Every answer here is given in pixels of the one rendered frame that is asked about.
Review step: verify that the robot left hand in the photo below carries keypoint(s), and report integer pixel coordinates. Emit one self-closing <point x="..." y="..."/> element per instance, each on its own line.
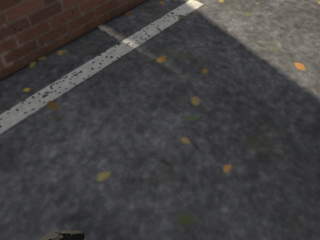
<point x="64" y="235"/>

